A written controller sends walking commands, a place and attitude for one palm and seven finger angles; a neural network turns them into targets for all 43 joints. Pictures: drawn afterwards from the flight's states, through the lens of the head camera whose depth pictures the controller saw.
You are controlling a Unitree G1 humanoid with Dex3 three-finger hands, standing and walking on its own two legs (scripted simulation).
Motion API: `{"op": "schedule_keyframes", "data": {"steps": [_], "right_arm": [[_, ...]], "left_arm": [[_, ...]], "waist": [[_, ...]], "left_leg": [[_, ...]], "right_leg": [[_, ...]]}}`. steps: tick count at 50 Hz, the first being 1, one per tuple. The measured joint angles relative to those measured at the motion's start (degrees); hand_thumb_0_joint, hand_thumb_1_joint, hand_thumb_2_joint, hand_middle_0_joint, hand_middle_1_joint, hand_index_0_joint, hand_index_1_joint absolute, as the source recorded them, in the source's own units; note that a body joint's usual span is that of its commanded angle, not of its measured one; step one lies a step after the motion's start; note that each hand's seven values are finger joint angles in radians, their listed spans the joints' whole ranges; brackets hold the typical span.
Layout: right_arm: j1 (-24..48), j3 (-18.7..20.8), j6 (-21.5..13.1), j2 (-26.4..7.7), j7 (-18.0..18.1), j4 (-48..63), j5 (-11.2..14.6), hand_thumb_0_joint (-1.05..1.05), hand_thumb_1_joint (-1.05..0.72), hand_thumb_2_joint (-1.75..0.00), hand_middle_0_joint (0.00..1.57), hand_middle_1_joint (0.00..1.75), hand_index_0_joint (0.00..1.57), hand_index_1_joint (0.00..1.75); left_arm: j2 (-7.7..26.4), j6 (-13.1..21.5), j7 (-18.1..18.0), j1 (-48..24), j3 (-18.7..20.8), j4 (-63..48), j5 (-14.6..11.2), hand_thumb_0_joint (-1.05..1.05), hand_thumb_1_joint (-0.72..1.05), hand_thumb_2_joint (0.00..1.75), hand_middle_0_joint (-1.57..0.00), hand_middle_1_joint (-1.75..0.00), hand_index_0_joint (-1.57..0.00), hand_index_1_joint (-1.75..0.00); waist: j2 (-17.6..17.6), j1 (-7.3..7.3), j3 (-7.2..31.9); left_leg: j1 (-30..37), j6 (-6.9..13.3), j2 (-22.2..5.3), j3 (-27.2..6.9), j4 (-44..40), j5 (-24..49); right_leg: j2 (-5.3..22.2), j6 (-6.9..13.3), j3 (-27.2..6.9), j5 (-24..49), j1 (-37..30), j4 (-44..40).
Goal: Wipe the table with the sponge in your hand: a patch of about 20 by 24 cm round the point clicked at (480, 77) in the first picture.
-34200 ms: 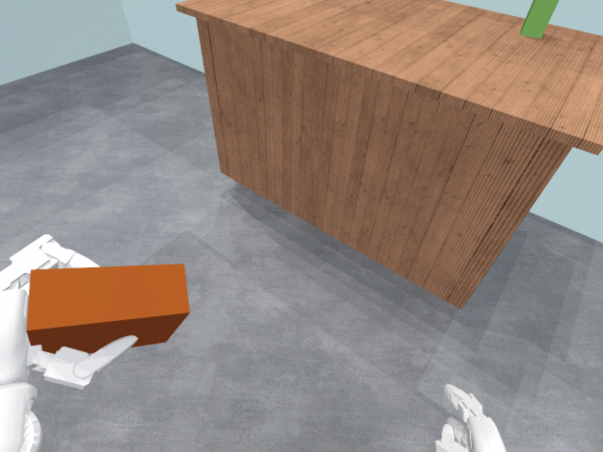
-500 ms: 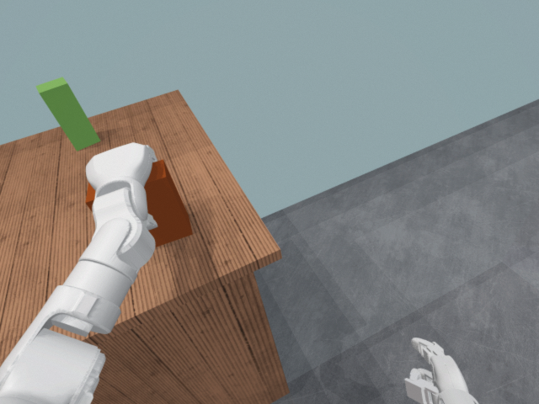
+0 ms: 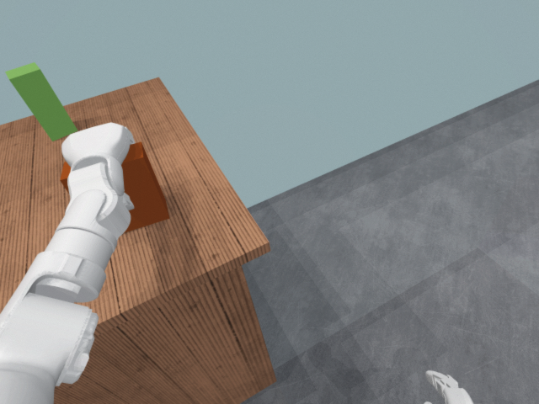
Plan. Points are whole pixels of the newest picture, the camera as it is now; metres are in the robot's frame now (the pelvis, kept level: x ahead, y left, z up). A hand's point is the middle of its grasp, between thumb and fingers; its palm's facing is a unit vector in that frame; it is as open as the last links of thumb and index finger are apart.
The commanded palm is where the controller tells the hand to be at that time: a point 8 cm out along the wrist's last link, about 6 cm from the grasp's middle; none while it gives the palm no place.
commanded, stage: wipe forward along the third lane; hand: left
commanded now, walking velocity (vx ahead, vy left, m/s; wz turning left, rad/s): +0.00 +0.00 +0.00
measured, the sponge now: (125, 202) +0.40 +0.26 +0.12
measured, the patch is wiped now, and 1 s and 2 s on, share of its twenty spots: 0.95 0.95 0.95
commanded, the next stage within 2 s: wipe back along the third lane in 0.40 s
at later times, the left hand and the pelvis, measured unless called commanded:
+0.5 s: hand (109, 164) +0.44 +0.28 +0.17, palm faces -0.04 +0.00 -1.00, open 9.7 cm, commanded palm +0.42 +0.30 +0.19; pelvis +0.01 +0.02 +0.01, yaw -1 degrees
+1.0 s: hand (103, 172) +0.43 +0.28 +0.17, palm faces +0.12 -0.04 -0.99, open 9.7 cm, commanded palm +0.37 +0.28 +0.19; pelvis +0.04 +0.07 +0.01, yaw -1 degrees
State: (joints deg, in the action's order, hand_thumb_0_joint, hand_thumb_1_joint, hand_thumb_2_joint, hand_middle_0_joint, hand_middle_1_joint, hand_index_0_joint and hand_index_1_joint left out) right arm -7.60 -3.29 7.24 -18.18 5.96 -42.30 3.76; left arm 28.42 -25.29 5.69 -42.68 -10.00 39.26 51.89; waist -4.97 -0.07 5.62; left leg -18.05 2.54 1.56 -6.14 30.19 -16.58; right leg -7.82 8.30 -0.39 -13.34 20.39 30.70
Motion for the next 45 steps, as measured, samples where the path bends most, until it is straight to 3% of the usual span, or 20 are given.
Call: {"op": "schedule_keyframes", "data": {"steps": [18,27,31,36,45], "right_arm": [[-3.9,0.7,0.4,0.4,0.2,-0.7,0.3,0.01,-0.90,-0.90,0.20,0.30,0.20,0.30],[-5.4,1.2,0.7,0.5,-0.6,-0.8,0.1,0.01,-0.90,-0.90,0.20,0.30,0.20,0.30],[-4.6,1.1,0.8,0.7,-1.3,-0.5,0.1,0.01,-0.90,-0.90,0.20,0.30,0.20,0.30],[-1.7,0.6,1.0,1.1,-1.8,0.0,0.3,0.01,-0.90,-0.90,0.20,0.30,0.20,0.30],[4.6,-0.2,1.7,1.2,-3.1,2.7,0.4,0.01,-0.90,-0.90,0.20,0.30,0.20,0.30]], "left_arm": [[2.1,6.6,-2.3,-7.2,1.8,13.1,1.9,0.02,-0.55,1.14,-0.79,-1.37,-0.82,-1.33],[0.6,7.2,-3.3,-4.1,1.8,9.3,1.7,0.01,-0.55,1.14,-0.79,-1.37,-0.82,-1.33],[-0.8,5.3,-4.8,-0.5,1.3,4.1,0.9,0.01,-0.55,1.14,-0.79,-1.38,-0.82,-1.34],[-2.6,0.5,-6.3,3.1,-1.2,-2.7,0.6,0.01,-0.54,1.14,-0.78,-1.38,-0.81,-1.35],[-5.5,-9.3,-5.3,6.8,-5.6,-12.7,0.6,0.01,-0.51,1.12,-0.76,-1.39,-0.79,-1.36]], "waist": [[0.5,2.01,0.5],[0.1,0.81,0.8],[-0.1,-0.10,0.9],[-0.2,-0.99,0.6],[-0.5,-2.47,0.2]], "left_leg": [[-1.6,-0.6,0.2,0.3,-2.1,1.9],[0.5,-1.1,0.5,1.1,-4.3,2.4],[2.2,-1.4,0.8,1.4,-5.2,2.5],[4.5,-1.9,1.1,1.6,-6.3,2.5],[7.7,-0.9,2.2,2.1,-7.6,2.0]], "right_leg": [[0.3,-0.9,-0.8,1.7,1.4,-2.6],[0.8,-1.8,-1.9,1.7,-0.4,-4.2],[1.1,-2.2,-2.3,1.4,-1.9,-4.6],[1.5,-2.9,-2.6,0.9,-4.1,-5.3],[2.6,-4.2,-3.3,-0.1,-7.1,-6.0]]}}
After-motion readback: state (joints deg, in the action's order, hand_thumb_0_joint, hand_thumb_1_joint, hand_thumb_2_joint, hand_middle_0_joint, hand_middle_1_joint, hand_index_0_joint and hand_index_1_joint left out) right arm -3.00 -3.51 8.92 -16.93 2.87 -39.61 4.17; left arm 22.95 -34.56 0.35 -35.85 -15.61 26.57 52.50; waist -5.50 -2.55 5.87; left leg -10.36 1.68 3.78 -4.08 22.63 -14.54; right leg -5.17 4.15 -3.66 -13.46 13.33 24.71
